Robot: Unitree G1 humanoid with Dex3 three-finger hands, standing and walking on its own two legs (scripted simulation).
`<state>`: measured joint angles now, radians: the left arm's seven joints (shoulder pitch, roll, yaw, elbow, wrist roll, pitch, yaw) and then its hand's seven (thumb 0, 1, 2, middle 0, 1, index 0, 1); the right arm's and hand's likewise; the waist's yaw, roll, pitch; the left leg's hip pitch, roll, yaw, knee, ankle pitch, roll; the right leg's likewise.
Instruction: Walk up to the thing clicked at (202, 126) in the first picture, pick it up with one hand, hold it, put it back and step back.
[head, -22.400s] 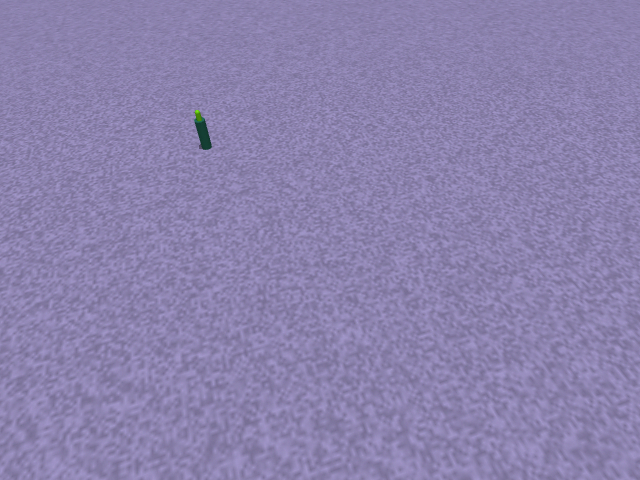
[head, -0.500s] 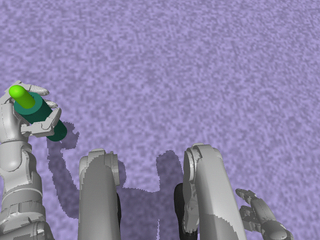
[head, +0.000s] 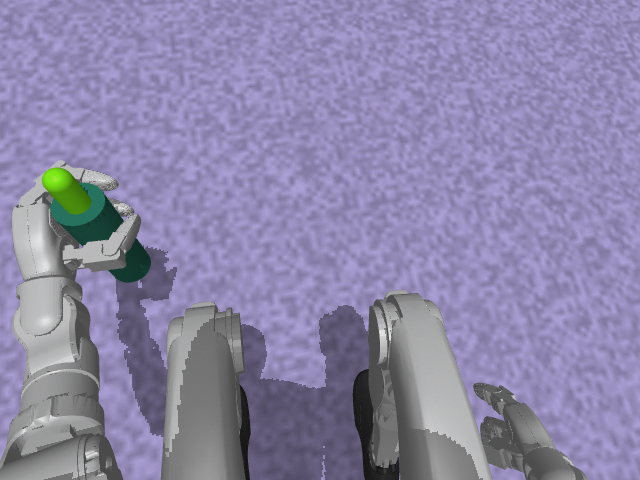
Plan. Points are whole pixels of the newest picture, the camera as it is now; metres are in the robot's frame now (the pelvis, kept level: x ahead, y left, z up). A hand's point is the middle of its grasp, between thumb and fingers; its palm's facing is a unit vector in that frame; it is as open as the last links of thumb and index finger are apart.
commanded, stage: lift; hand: left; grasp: from the side
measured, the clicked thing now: (100, 229) +0.41 +0.26 -0.05
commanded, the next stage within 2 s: none
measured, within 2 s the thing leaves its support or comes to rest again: neither
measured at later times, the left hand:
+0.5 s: hand (78, 209) +0.40 +0.24 +0.04, palm faces +0.18 -0.98 -0.06, open 7.5 cm
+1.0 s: hand out of the picture +0.39 +0.22 +0.21, palm faces +0.22 -0.97 -0.06, open 7.5 cm
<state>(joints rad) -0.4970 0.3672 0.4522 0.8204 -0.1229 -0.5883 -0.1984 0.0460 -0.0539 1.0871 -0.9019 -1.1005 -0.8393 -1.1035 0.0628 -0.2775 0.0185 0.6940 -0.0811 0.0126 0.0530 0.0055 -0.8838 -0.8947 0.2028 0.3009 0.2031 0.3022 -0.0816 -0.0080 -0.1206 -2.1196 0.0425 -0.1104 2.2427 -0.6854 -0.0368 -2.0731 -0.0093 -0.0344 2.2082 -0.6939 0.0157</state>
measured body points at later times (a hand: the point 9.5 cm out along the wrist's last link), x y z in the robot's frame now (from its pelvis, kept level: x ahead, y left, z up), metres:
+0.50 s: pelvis +0.01 +0.00 +0.06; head +0.20 +0.03 +0.46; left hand +0.39 +0.29 +0.04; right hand +0.17 -0.26 -0.07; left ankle +0.09 +0.14 -0.35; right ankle +0.09 -0.13 -0.35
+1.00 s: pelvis +0.04 +0.00 +0.20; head +0.18 +0.03 +0.63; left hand +0.37 +0.27 +0.22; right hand +0.22 -0.23 +0.08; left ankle +0.09 +0.14 -0.35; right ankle +0.09 -0.13 -0.35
